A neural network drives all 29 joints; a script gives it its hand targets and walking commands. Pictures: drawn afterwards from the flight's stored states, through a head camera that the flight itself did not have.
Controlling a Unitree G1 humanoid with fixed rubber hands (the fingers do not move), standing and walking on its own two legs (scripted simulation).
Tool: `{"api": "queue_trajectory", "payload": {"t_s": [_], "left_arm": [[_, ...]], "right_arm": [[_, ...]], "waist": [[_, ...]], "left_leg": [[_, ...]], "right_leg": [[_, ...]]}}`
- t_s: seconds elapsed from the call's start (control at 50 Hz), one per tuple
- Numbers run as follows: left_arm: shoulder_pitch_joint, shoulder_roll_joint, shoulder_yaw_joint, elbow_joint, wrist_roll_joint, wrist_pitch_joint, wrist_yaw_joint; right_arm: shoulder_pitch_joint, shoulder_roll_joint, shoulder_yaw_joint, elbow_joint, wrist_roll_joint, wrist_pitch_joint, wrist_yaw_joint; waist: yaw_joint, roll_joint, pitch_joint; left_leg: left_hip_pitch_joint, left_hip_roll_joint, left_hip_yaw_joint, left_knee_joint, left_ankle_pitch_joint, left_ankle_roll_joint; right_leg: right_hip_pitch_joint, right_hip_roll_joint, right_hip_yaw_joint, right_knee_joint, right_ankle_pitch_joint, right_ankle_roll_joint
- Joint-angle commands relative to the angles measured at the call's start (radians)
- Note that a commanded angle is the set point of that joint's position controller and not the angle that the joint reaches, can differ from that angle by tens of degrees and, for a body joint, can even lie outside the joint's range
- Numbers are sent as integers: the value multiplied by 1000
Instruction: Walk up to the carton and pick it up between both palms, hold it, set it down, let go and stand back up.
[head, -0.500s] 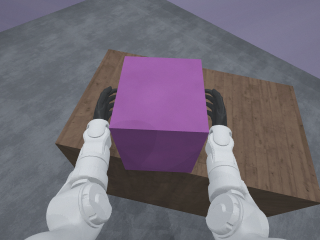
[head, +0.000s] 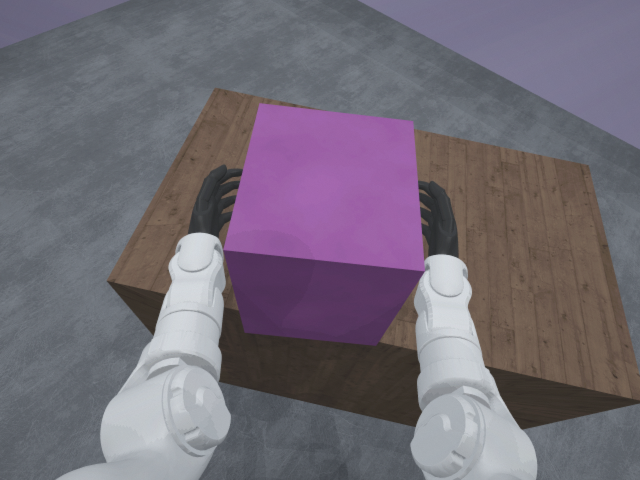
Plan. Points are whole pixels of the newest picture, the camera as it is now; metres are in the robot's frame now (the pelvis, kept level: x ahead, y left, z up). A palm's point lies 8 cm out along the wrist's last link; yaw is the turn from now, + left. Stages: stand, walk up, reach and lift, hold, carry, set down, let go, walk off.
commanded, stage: set down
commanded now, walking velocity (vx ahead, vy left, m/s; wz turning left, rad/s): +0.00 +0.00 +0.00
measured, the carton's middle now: (322, 234) +0.46 +0.00 -0.02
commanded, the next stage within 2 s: none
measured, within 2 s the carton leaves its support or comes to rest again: rests again in 0.42 s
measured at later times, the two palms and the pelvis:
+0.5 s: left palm (200, 220) +0.44 +0.17 +0.02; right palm (429, 243) +0.42 -0.14 +0.03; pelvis -0.01 +0.00 -0.01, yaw -2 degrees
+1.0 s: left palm (142, 198) +0.44 +0.23 +0.07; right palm (477, 207) +0.44 -0.19 +0.08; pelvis -0.04 -0.01 -0.03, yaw +0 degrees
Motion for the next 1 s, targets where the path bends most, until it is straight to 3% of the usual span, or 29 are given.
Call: {"api": "queue_trajectory", "payload": {"t_s": [0.0, 0.14, 0.22, 0.26, 0.3, 0.34, 0.4, 0.5, 0.64, 0.82, 0.9, 0.98], "left_arm": [[-407, -307, -175, 28, 35, -29, -65], [-397, -231, -150, 39, 31, -42, -47], [-381, -51, -124, 35, 1, -51, 2], [-388, 86, -162, 37, -66, -60, 51], [-425, 203, -255, 68, -186, -73, 104], [-475, 241, -334, 135, -297, -90, 128], [-546, 320, -412, 247, -412, -132, 141], [-611, 424, -554, 417, -578, -190, 137], [-670, 462, -730, 577, -739, -224, 99], [-773, 512, -878, 499, -864, -201, 61], [-829, 530, -913, 440, -905, -171, 61], [-861, 546, -924, 436, -924, -127, 57]], "right_arm": [[-353, 424, 266, 96, -59, 0, 120], [-338, 352, 254, 105, -49, 1, 106], [-314, 168, 230, 120, 4, 5, 68], [-320, 25, 261, 140, 90, 8, 28], [-358, -100, 347, 178, 230, 11, -18], [-416, -128, 444, 212, 355, 13, -46], [-488, -191, 526, 244, 476, 2, -70], [-560, -353, 613, 323, 619, -27, -93], [-625, -509, 693, 481, 754, -66, -82], [-721, -578, 835, 503, 963, -30, -16], [-778, -602, 834, 449, 979, 10, 3], [-825, -619, 799, 421, 945, 57, 0]], "waist": [[37, 44, -476], [40, 41, -483], [42, 51, -496], [40, 62, -516], [32, 88, -566], [30, 96, -641], [34, 89, -792], [2, 101, -949], [-47, 127, -884], [-22, 187, -893], [-28, 178, -958], [-46, 146, -977]], "left_leg": [[5, -27, 93, 1, 359, 8], [-11, -27, 94, 4, 349, 12], [-14, -24, 94, 17, 365, 9], [-39, -20, 91, 33, 368, 6], [-78, -15, 82, 65, 372, -1], [-133, -16, 72, 103, 351, -2], [-208, -16, 61, 149, 316, -11], [-193, -9, 39, 241, 391, -62], [-116, -3, 10, 317, 483, -114], [-116, -12, -1, 330, 444, -115], [-140, -18, -4, 321, 365, -99], [-191, -24, -3, 299, 251, -78]], "right_leg": [[383, 38, -43, 84, 303, 10], [371, 39, -34, 86, 293, 8], [349, 43, -22, 89, 289, 2], [322, 48, -7, 95, 288, -5], [277, 54, 17, 115, 295, -19], [250, 54, 39, 145, 309, -31], [246, 48, 54, 204, 344, -35], [190, 58, 29, 275, 422, -40], [-6, 71, -16, 295, 410, -48], [-106, 67, -22, 314, 320, -50], [-126, 66, -23, 319, 257, -46], [-104, 62, -21, 312, 203, -41]]}}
